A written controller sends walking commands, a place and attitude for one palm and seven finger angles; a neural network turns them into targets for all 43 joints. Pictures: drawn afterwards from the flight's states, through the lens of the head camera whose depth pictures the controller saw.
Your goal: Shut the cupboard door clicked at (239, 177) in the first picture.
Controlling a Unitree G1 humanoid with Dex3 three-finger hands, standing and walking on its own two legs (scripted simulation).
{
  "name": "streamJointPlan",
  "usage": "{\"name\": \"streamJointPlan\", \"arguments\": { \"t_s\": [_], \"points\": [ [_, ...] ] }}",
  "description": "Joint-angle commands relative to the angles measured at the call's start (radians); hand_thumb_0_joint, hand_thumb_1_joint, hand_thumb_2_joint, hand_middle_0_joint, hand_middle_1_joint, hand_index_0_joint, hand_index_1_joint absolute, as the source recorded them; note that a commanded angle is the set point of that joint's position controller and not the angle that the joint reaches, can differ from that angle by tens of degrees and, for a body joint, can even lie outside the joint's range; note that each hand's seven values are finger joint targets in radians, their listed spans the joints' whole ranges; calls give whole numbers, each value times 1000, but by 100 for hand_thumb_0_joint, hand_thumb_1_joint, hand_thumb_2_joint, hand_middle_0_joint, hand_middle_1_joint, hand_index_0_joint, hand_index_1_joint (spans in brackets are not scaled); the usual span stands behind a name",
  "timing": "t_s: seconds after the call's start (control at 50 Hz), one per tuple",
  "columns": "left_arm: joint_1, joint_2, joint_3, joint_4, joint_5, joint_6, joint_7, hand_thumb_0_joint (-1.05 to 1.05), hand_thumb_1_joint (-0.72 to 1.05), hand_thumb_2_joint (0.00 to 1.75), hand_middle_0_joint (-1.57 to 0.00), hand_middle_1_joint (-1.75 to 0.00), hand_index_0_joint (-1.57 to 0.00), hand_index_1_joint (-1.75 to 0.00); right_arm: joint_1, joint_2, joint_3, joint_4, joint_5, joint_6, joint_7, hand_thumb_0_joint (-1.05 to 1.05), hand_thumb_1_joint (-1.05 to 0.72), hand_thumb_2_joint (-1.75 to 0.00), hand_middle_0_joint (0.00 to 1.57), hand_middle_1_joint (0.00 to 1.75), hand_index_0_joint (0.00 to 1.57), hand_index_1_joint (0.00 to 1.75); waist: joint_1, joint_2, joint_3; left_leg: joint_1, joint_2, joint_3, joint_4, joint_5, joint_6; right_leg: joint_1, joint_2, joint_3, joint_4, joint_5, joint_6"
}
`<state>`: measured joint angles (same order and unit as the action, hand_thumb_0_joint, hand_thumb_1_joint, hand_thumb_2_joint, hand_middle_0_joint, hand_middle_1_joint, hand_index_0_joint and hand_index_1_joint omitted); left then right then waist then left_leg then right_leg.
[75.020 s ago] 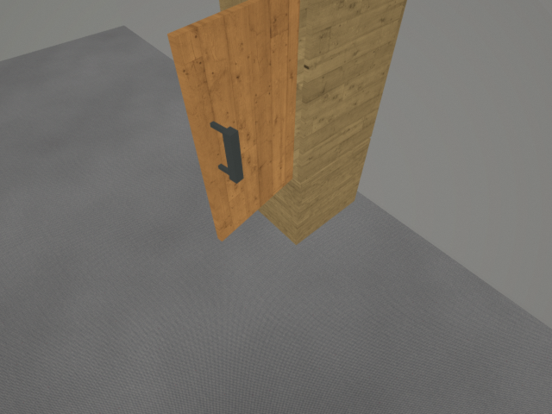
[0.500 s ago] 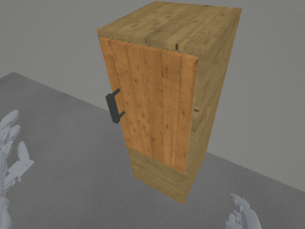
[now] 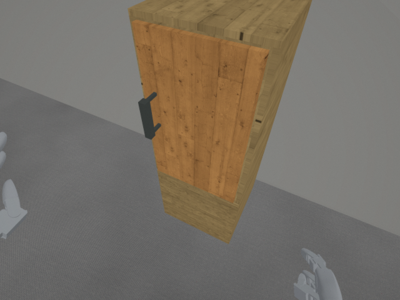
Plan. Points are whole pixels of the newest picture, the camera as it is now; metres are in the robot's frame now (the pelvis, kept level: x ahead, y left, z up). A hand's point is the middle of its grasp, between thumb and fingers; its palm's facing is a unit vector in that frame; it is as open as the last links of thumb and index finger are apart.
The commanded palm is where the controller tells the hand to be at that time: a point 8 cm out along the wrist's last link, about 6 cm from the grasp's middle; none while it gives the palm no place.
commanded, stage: step back with the hand held close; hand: left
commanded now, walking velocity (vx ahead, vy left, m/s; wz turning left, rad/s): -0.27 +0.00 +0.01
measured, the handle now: (151, 115) +0.63 +0.19 -0.01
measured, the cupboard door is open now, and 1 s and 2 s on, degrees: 0 0 0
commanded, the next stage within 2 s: stop stepping back and stand still in 0.76 s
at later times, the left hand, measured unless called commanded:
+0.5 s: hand out of the picture +0.12 +0.27 +0.18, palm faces +0.48 -0.73 -0.49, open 7.4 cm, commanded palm +0.04 +0.30 +0.18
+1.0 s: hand out of the picture -0.03 +0.31 +0.19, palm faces +0.51 -0.77 -0.37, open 7.4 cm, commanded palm -0.07 +0.34 +0.18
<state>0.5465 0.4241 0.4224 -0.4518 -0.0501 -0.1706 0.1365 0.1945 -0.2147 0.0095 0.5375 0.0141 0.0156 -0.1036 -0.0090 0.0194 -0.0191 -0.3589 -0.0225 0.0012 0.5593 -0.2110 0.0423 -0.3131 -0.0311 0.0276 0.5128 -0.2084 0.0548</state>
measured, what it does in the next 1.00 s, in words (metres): walks backwards: right foot, then right foot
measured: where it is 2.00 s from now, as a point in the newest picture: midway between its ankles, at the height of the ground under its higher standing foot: outside the picture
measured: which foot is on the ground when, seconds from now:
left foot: down 0.00-0.94, up 0.96-1.00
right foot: down 0.00-0.38, up 0.40-0.48, down 0.50-0.76, up 0.78-0.90, down 0.92-1.00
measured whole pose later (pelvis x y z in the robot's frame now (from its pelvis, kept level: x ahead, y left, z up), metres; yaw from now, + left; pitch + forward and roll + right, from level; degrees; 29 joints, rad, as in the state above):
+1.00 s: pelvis -0.19 +0.03 -0.01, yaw +4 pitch -1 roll -4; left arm 0.53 0.45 0.43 -0.58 -0.06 -0.27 0.14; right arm 0.17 -0.18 -0.01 0.63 -0.02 -0.10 -0.06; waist 0.05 -0.01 -0.04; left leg -0.63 0.03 0.05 0.82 -0.32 -0.04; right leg -0.27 0.02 -0.01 0.61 -0.34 -0.01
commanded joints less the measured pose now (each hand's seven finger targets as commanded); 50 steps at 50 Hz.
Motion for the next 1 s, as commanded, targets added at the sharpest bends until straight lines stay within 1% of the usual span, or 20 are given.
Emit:
{"name": "streamJointPlan", "arguments": {
  "t_s": [0.0, 0.12, 0.24, 0.3, 0.36, 0.46, 0.5, 0.52, 0.54, 0.58, 0.62, 0.68, 0.74, 0.78, 0.86, 0.88, 0.9, 0.92, 0.94, 0.98],
  "points": [
    [-57, 162, 138, -206, 15, -87, 29, 0, 90, 90, -20, -30, -20, -30, -90, -154, -60, -149, -3, -71, -9, 0, -90, -90, 20, 30, 20, 30, 9, 115, -63, -366, 147, -146, -281, -391, 56, 328, 37, -2, 88, 73, -31],
    [-128, 150, 110, -207, 31, -111, 40, 0, 90, 90, -20, -30, -20, -30, -66, -151, -64, -124, -12, -112, -4, 0, -90, -90, 20, 30, 20, 30, 1, 47, -19, -312, 100, -108, -140, -445, 35, 130, -7, 79, -42, -207, -61],
    [-128, 185, 110, -211, 16, -132, 69, 0, 90, 90, -20, -30, -20, -30, -37, -132, -60, -77, -19, -123, 7, 0, -90, -90, 20, 30, 20, 30, -13, -74, -39, -5, 32, -46, 74, -236, -22, -212, -117, 125, -226, -359, -115],
    [-99, 198, 134, -233, 12, -149, 73, 0, 90, 90, -20, -30, -20, -30, -50, -138, -57, -86, -16, -129, -1, 0, -90, -90, 20, 30, 20, 30, -14, 36, -51, -102, 95, -132, -122, -321, 1, -108, -26, 25, -100, -309, -69],
    [-70, 206, 177, -252, 18, -168, 62, 0, 90, 90, -20, -30, -20, -30, -83, -153, -70, -100, -11, -152, -9, 0, -90, -90, 20, 30, 20, 30, 3, 236, -96, -388, 264, -329, -388, -498, 81, 236, 112, -27, 249, -88, -29],
    [7, 213, 211, -192, 21, -175, 32, 0, 90, 90, -20, -30, -20, -30, -88, -158, -83, -94, -25, -171, 7, 0, -90, -90, 20, 30, 20, 30, 8, 176, -42, -468, 225, -205, -258, -489, 70, 285, 90, 54, 136, -80, -61],
    [13, 213, 184, -229, -7, -192, 31, 0, 90, 90, -20, -30, -20, -30, -67, -112, -67, -68, -25, -174, 19, 0, -90, -90, 20, 30, 20, 30, -7, 45, -51, -153, 122, -96, -75, -180, -7, 2, -38, 186, -69, 47, -123],
    [0, 200, 151, -235, -11, -195, 32, 0, 90, 90, -20, -30, -20, -30, -60, -100, -61, -48, -23, -175, 22, 0, -90, -90, 20, 30, 20, 30, -9, -21, -136, 11, 87, -25, 6, -23, -42, -59, -87, 203, -101, 171, -123],
    [-21, 205, 133, -251, -13, -188, 35, 0, 90, 90, -20, -30, -20, -30, -57, -104, -72, -43, -13, -173, 22, 0, -90, -90, 20, 30, 20, 30, -12, -98, -205, 100, 67, 7, 75, 47, -53, -71, -115, 218, -117, 239, -109],
    [-44, 229, 136, -271, -9, -174, 46, 0, 90, 90, -20, -30, -20, -30, -63, -101, -75, -42, -13, -166, 13, 0, -90, -90, 20, 30, 20, 30, -15, -129, -183, 158, 43, 12, 133, -15, -60, -152, -150, 226, -163, 179, -135],
    [-91, 235, 135, -267, -3, -165, 48, 0, 90, 90, -20, -30, -20, -30, -84, -99, -67, -45, -20, -154, 4, 0, -90, -90, 20, 30, 20, 30, -21, -102, -104, 152, 45, 2, 98, 11, -55, -221, -121, 194, -168, 104, -121],
    [-131, 238, 144, -252, -4, -178, 41, 0, 90, 90, -20, -30, -20, -30, -99, -118, -67, -51, -15, -158, -9, 0, -90, -90, 20, 30, 20, 30, -19, 38, -28, 120, 113, -95, -109, -129, -35, -245, 22, 69, -123, -184, -69],
    [-122, 198, 178, -201, -1, -193, 27, 0, 90, 90, -20, -30, -20, -30, -108, -160, -86, -57, -29, -177, -8, 0, -90, -90, 20, 30, 20, 30, -1, 313, -76, -315, 350, -375, -533, -676, 54, 202, 180, -33, 298, -225, -45],
    [-123, 218, 179, -242, -11, -196, 11, 0, 90, 90, -20, -30, -20, -30, -121, -130, -92, -58, -40, -171, 10, 0, -90, -90, 20, 30, 20, 30, 19, 233, -162, -222, 348, -296, -490, -496, 25, 188, 166, -40, 371, -291, -68],
    [-11, 196, 138, -284, -44, -170, 11, 0, 90, 90, -20, -30, -20, -30, -70, -95, -92, -52, -22, -172, 43, 0, -90, -90, 20, 30, 20, 30, 17, 205, -219, 85, 204, 3, -249, -278, -79, 32, 73, -62, -34, -329, -111],
    [-14, 188, 115, -304, -40, -173, 11, 0, 90, 90, -20, -30, -20, -30, -51, -91, -81, -53, -18, -171, 41, 0, -90, -90, 20, 30, 20, 30, 3, 96, -163, 175, 122, 85, -70, -209, -106, -124, 5, 12, -179, -344, -135],
    [-50, 237, 140, -327, -28, -168, 18, 0, 90, 90, -20, -30, -20, -30, -47, -101, -80, -41, -26, -164, 36, 0, -90, -90, 20, 30, 20, 30, -8, -65, -106, 280, 55, 109, 213, -155, -118, -384, -145, 213, -341, -470, -187],
    [-110, 253, 147, -304, -18, -155, 30, 0, 90, 90, -20, -30, -20, -30, -16, -104, -84, -7, -46, -150, 36, 0, -90, -90, 20, 30, 20, 30, -13, -169, -80, 282, 39, 36, 460, -150, -111, -521, -283, 279, -400, -512, -238],
    [-135, 203, 94, -249, -8, -109, 28, 0, 90, 90, -20, -30, -20, -30, -36, -94, -74, -20, -26, -135, 33, 0, -90, -90, 20, 30, 20, 30, 2, -298, -44, 142, 42, -58, 595, -187, -94, -500, -291, 311, -368, -625, -265],
    [-271, 178, 73, -217, -2, -70, 41, 0, 90, 90, -20, -30, -20, -30, -37, -103, -52, -24, -25, -127, 10, 0, -90, -90, 20, 30, 20, 30, -40, -221, 64, 148, 123, -104, 452, -217, -57, -517, -229, 155, -246, -544, -194]
  ]
}}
